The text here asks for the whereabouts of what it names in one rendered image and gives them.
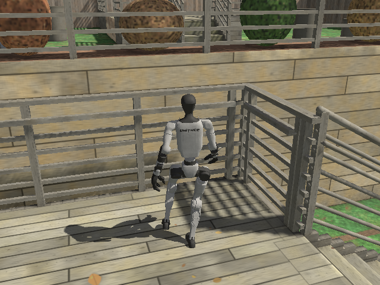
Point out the robot right forearm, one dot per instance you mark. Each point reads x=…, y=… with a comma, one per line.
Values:
x=214, y=153

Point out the left robot upper arm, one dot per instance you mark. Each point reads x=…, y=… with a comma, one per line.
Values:
x=170, y=126

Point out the right robot hand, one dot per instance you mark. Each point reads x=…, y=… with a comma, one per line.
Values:
x=212, y=161

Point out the robot right foot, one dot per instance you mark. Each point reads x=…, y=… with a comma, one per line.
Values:
x=191, y=243

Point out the left robot thigh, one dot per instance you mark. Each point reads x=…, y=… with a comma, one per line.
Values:
x=175, y=172

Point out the robot left forearm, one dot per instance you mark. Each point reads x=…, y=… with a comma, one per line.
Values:
x=159, y=162

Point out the right robot upper arm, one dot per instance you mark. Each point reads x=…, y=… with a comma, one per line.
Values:
x=207, y=124

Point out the left robot hand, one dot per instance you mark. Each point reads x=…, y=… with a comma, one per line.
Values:
x=154, y=181

